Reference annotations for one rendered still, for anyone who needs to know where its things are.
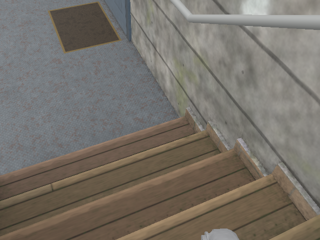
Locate stairs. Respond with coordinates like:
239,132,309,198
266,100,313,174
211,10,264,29
0,116,320,240

